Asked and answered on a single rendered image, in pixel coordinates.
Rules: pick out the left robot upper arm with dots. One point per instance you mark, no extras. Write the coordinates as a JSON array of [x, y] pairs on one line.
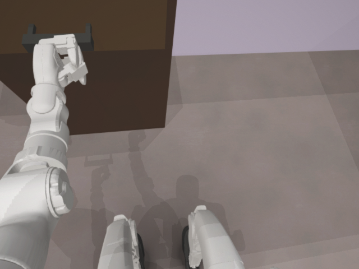
[[31, 204]]

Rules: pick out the left robot hand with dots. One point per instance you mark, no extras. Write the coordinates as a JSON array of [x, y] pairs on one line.
[[47, 64]]

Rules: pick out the robot right shin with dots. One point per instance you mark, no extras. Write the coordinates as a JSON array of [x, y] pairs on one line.
[[195, 255]]

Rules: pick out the right robot thigh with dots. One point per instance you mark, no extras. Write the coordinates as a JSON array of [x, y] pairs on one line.
[[217, 249]]

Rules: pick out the handle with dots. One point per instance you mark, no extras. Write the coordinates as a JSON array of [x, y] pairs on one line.
[[84, 40]]

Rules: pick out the drawer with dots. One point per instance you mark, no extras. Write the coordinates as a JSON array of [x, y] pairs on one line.
[[116, 24]]

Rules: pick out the cabinet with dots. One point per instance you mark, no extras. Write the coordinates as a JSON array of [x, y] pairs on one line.
[[125, 89]]

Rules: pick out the robot left forearm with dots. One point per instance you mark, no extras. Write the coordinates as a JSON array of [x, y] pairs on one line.
[[46, 143]]

